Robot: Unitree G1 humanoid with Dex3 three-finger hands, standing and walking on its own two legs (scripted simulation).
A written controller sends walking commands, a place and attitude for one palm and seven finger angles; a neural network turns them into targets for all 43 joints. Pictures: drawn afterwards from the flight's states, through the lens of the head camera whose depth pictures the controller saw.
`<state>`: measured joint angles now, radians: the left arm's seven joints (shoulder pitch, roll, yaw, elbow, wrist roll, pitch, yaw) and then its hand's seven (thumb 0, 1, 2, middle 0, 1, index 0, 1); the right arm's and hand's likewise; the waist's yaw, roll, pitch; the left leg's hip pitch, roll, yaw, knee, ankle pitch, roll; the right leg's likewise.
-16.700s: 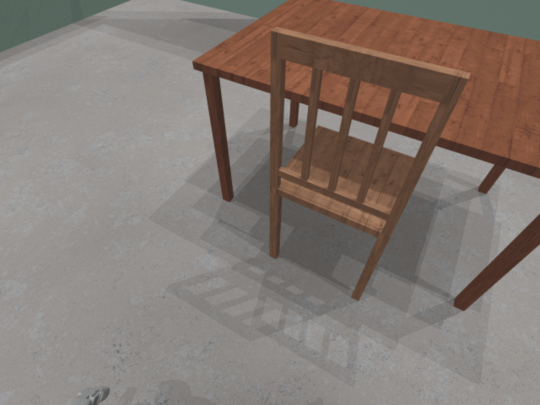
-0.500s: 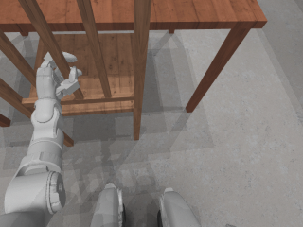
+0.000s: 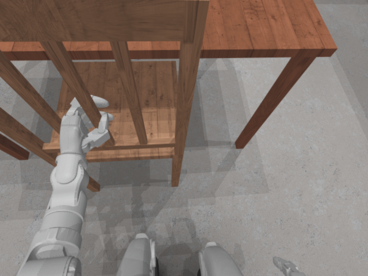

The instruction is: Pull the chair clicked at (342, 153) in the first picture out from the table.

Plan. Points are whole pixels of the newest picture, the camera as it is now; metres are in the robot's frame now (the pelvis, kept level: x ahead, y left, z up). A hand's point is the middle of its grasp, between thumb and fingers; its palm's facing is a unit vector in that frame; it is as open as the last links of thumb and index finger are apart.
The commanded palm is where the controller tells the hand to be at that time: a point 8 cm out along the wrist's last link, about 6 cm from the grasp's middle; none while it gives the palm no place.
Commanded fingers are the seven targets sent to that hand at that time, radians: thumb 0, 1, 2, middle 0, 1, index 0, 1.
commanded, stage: step backward, pulling the chair out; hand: left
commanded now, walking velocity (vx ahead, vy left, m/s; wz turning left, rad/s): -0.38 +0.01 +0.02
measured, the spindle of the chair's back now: (90, 108) +0.45 +0.18 +0.04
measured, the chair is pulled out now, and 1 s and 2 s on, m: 0.01 0.13 0.19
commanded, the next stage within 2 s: none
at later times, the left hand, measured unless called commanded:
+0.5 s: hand (107, 132) +0.40 +0.15 +0.02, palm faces -0.01 -0.99 -0.14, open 5.1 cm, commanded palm +0.38 +0.20 +0.02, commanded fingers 0.00 0.90 0.90 -0.50 -1.45 -0.50 -1.45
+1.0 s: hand (122, 177) +0.31 +0.11 +0.03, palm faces -0.03 -0.99 -0.15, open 5.1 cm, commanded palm +0.30 +0.16 +0.03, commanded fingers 0.00 0.90 0.90 -0.50 -1.45 -0.50 -1.45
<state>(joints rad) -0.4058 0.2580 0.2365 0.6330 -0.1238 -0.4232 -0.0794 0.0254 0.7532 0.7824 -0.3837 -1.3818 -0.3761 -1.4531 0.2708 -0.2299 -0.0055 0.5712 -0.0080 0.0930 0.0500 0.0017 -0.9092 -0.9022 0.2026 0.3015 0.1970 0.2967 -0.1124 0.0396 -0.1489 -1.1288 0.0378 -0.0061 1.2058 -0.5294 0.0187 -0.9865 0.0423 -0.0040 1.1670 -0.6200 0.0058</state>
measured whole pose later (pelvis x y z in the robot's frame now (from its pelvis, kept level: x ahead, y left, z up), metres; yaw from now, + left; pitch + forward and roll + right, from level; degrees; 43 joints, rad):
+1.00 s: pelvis -0.07 +0.00 +0.09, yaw -1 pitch +7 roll -2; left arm -0.53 0.18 0.05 1.04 -0.08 -0.18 0.09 0.03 0.73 0.76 -0.25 -1.09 -0.50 -1.45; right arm 0.20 -0.29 -0.02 0.68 0.05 0.05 -0.12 0.00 -0.91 -0.90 0.20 0.30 0.20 0.30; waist -0.09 0.05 0.10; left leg -0.54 0.04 0.04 0.57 -0.15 0.02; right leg -0.44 0.02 -0.03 0.55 -0.23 0.01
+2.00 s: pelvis -0.12 +0.00 +0.09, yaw +0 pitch +3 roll +0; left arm -0.58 0.18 0.02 1.08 -0.05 -0.18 0.08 0.03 0.69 0.78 -0.25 -1.14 -0.50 -1.45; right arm 0.18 -0.25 0.00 0.74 0.01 -0.06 -0.11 0.00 -0.91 -0.90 0.20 0.30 0.20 0.30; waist -0.05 0.01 0.17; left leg -0.43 -0.01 -0.02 0.63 -0.25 0.00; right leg -0.46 -0.01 -0.02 0.59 -0.19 0.00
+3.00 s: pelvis -0.23 -0.01 +0.08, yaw +0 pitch +1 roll +1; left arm -0.54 0.18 0.06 1.13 -0.06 -0.21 0.10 0.04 0.67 0.81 -0.28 -1.15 -0.50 -1.45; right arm 0.22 -0.25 0.01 0.80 0.03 -0.08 -0.11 0.00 -0.91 -0.90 0.21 0.30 0.20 0.30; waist -0.07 0.02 0.14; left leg -0.48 -0.02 -0.04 0.85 -0.48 -0.03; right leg -0.51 -0.04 -0.04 0.60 -0.11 -0.02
